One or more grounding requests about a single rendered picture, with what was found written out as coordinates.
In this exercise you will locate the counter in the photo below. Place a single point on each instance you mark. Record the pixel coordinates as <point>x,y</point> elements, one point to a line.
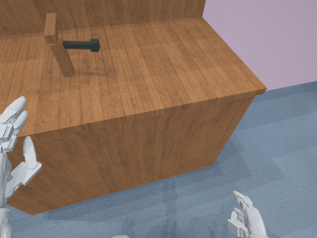
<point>160,99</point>

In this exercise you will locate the tap lever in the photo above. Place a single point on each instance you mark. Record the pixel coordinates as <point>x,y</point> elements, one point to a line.
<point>92,45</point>

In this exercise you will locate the robot left hand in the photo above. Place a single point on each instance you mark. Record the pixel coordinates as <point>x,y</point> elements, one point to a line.
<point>12,121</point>

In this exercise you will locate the robot right hand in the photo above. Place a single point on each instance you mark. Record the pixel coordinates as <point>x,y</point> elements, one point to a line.
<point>243,224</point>

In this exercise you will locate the left robot forearm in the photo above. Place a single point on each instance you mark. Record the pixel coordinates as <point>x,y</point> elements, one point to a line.
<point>6,230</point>

